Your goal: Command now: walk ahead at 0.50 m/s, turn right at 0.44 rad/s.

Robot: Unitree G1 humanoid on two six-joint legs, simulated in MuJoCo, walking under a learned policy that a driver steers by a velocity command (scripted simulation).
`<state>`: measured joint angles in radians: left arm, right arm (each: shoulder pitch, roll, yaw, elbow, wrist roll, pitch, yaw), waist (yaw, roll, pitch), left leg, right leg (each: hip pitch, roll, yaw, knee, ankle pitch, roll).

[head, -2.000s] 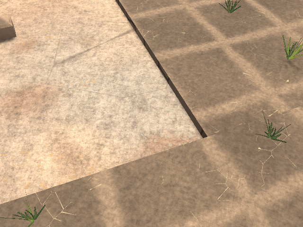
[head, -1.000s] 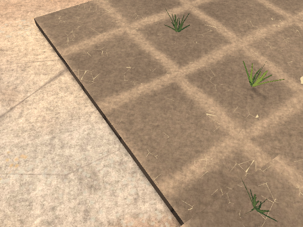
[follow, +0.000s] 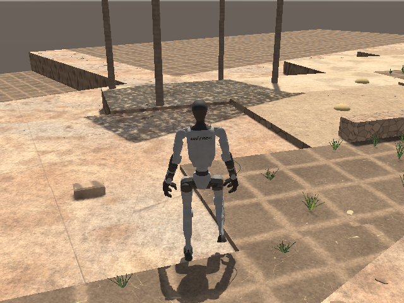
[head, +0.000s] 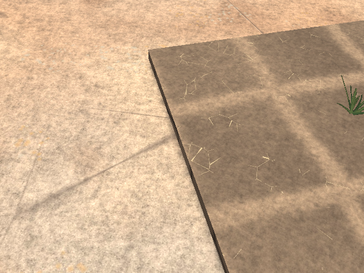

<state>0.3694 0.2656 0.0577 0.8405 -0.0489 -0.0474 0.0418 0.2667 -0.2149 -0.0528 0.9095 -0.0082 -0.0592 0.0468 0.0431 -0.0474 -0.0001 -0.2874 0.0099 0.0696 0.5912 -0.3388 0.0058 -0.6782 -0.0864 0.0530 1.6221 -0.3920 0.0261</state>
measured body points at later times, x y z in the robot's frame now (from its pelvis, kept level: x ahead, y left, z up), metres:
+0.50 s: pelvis +0.18 -0.03 +0.01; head +0.22 -0.07 +0.46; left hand +0.39 +0.20 -0.08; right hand +0.27 -0.35 -0.11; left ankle +0.26 +0.16 -0.64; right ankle +0.23 -0.10 -0.73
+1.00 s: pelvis +0.27 +0.03 +0.01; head +0.30 +0.04 +0.46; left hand +0.53 +0.20 -0.10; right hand +0.27 -0.26 -0.09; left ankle +0.33 +0.12 -0.73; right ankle +0.17 -0.10 -0.69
